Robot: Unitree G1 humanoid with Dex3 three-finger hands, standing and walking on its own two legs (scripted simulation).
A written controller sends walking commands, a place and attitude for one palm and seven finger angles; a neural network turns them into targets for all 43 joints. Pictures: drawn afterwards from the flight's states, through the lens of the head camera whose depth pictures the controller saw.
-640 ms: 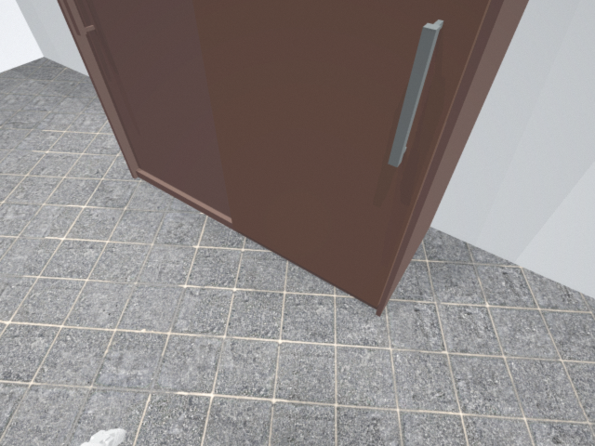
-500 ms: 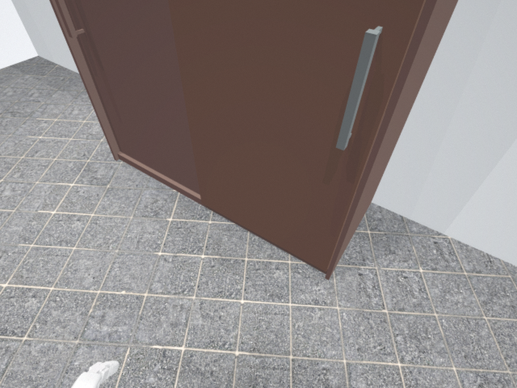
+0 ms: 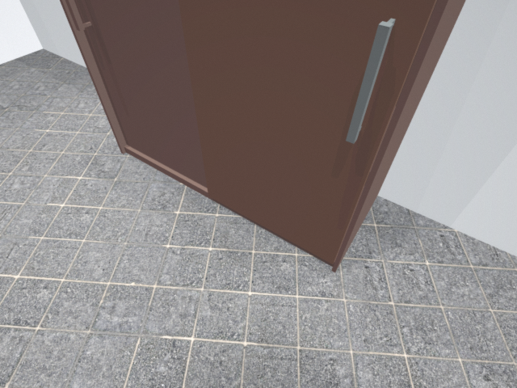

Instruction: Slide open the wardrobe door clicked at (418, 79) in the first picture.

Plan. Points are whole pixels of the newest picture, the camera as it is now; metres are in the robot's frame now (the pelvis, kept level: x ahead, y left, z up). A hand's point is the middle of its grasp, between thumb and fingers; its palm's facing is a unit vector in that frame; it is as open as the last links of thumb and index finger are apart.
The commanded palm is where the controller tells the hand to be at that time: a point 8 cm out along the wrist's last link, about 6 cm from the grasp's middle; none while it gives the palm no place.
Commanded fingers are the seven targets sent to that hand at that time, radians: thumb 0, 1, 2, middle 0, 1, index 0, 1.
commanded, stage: stand and wait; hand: right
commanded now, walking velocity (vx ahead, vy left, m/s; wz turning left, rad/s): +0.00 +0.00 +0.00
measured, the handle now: (369, 86) +0.75 -0.21 +0.10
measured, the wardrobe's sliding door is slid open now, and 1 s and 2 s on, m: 0.00 0.00 0.00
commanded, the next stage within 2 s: look at it before walking up in 0.18 s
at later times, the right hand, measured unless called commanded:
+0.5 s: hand out of the picture +0.08 -0.24 -0.15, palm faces -0.04 +0.94 -0.34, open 7.4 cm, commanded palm none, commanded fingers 0.00 -0.90 -0.90 0.20 0.30 0.20 0.30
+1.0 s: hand out of the picture +0.07 -0.25 -0.16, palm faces -0.02 +0.94 -0.34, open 7.4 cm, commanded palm none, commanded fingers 0.00 -0.90 -0.90 0.20 0.30 0.20 0.30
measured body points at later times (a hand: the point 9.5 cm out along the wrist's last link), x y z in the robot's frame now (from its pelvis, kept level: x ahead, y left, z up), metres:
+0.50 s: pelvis +0.00 +0.00 +0.00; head +0.00 +0.00 +0.45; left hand +0.07 +0.30 -0.13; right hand +0.08 -0.29 -0.13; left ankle +0.01 +0.12 -0.74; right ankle +0.00 -0.12 -0.74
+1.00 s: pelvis +0.00 +0.00 +0.00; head +0.01 +0.00 +0.45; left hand +0.08 +0.29 -0.13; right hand +0.07 -0.30 -0.13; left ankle +0.01 +0.12 -0.74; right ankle +0.00 -0.12 -0.74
